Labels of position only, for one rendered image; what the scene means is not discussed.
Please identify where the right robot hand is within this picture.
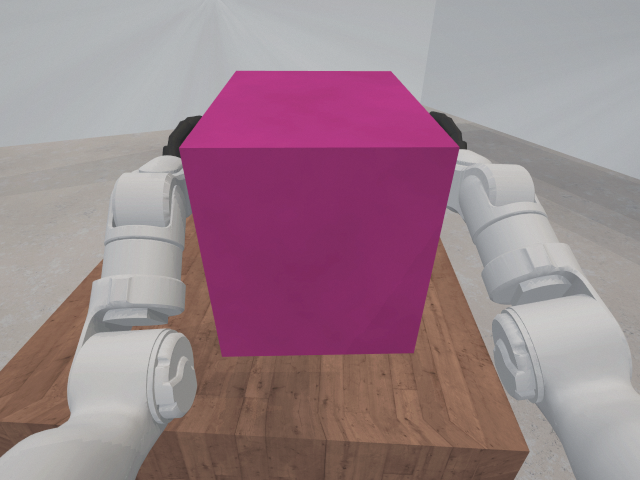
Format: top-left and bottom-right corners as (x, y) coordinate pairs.
(429, 111), (467, 150)

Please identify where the pedestal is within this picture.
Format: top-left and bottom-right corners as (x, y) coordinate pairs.
(0, 214), (530, 480)

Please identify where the right robot forearm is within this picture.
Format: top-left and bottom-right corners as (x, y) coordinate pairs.
(446, 149), (632, 381)

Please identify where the robot left upper arm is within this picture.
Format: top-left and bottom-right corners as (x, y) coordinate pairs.
(0, 328), (197, 480)

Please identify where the carton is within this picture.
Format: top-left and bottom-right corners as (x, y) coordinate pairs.
(179, 71), (460, 357)

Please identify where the left robot forearm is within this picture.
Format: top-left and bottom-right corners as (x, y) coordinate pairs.
(67, 155), (192, 412)

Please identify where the robot right upper arm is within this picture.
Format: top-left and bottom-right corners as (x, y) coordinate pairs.
(492, 294), (640, 480)

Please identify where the left robot hand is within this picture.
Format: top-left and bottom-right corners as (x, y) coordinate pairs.
(162, 116), (202, 158)

